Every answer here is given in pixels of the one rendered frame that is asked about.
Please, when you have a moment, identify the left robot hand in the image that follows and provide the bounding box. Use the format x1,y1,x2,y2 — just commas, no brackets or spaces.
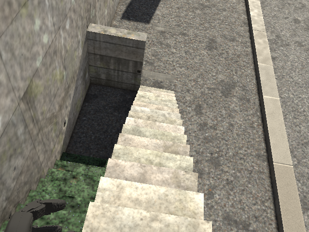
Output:
4,198,75,232

